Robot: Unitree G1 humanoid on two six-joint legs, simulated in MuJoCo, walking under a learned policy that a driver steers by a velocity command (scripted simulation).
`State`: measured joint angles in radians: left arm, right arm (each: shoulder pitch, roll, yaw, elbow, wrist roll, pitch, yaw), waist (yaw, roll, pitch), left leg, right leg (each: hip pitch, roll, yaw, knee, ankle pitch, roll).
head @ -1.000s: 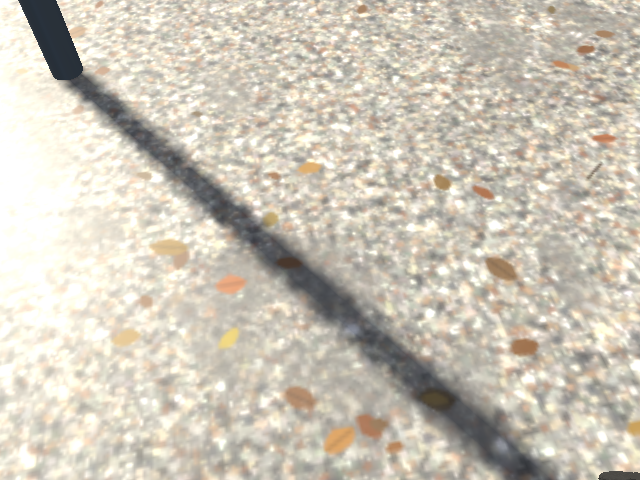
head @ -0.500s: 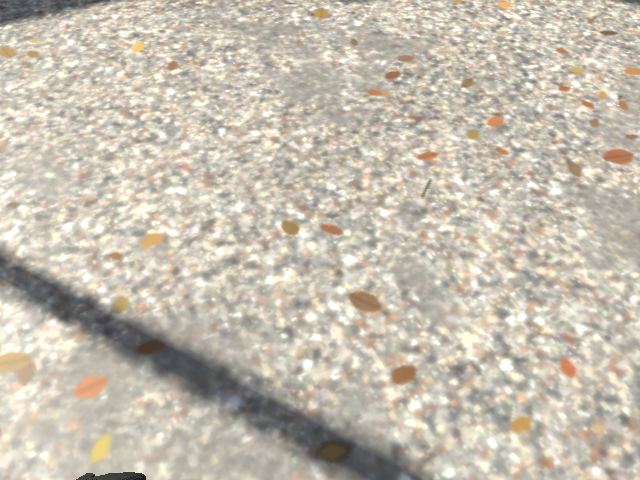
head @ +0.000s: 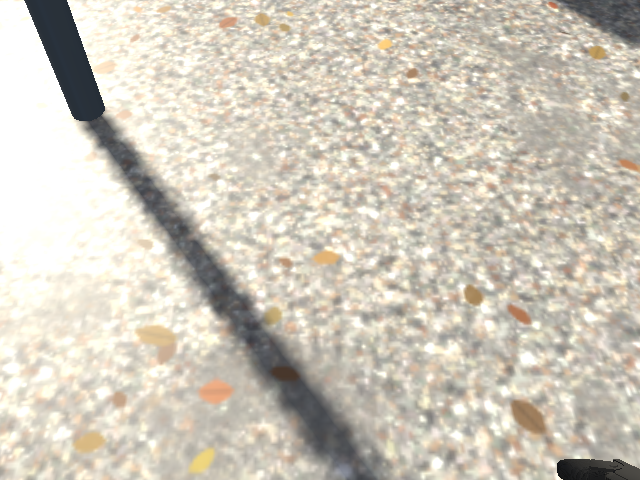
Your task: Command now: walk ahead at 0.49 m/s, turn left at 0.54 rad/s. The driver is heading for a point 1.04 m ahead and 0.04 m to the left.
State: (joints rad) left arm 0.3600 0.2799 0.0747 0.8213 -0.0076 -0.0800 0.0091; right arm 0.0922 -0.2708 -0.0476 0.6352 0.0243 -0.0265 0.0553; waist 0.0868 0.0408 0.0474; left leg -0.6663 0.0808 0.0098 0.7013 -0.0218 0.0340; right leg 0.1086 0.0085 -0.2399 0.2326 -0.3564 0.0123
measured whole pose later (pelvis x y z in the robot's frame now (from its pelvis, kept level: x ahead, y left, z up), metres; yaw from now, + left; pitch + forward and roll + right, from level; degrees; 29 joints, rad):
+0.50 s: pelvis +0.28 +0.03 +0.01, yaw +12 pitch +1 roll +1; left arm 0.10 0.28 0.03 0.69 -0.01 -0.09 -0.03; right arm 0.31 -0.29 -0.04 0.72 0.01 -0.06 0.01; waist -0.07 -0.05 0.04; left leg -0.04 -0.11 -0.09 0.31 -0.29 0.08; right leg -0.62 -0.07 0.03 0.59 0.09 0.03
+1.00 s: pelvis +0.58 +0.03 +0.01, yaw -3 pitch +2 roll +1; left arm 0.37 0.29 0.05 0.74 -0.03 -0.04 0.01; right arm 0.05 -0.28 -0.03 0.65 -0.01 -0.09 0.01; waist 0.08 0.03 0.04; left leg -0.62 0.03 -0.12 0.57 0.04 -0.07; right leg -0.10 0.13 0.18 0.35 -0.26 -0.09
